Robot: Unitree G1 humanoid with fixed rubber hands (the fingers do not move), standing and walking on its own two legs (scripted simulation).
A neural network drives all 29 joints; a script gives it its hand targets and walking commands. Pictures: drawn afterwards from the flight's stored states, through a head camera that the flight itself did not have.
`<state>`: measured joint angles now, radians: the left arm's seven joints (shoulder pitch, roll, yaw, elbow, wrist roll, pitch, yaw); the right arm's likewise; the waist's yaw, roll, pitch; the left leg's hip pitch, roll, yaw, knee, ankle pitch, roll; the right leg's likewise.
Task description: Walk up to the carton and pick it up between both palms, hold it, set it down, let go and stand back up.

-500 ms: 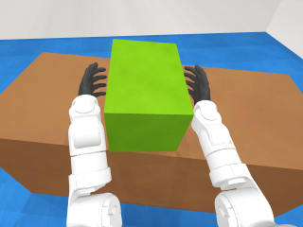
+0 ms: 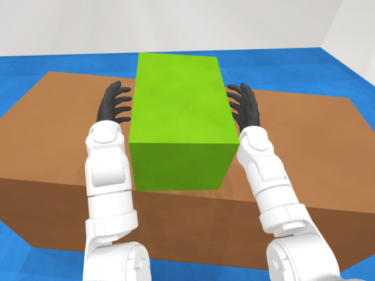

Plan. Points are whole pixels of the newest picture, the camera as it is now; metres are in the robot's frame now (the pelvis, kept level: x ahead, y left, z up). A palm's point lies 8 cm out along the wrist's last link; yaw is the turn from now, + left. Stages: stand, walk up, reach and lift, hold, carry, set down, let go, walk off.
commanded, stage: hold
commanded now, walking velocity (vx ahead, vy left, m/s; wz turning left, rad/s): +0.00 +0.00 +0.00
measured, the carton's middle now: (178, 120) +0.41 +0.01 +0.13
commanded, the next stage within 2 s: none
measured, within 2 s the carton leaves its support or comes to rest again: neither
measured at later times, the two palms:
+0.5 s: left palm (109, 120) +0.36 +0.14 +0.18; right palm (247, 120) +0.36 -0.13 +0.17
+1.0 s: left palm (105, 119) +0.36 +0.15 +0.18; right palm (244, 115) +0.36 -0.12 +0.18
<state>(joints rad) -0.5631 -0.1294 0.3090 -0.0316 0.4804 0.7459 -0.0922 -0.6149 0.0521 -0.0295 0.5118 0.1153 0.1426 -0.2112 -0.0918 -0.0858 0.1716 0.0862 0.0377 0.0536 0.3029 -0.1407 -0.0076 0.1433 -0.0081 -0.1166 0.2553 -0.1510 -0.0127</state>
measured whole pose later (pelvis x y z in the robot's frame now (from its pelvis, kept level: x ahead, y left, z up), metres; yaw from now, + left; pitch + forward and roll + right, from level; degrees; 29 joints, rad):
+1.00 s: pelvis +0.00 -0.01 +0.00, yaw +1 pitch -12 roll +0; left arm -0.60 -0.10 0.31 0.01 0.45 0.71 -0.08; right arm -0.66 0.07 -0.08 0.54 0.07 0.10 -0.21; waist -0.08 -0.11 0.15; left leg 0.04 0.04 0.04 0.29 -0.12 -0.01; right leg 0.10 -0.01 -0.14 0.26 -0.15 -0.02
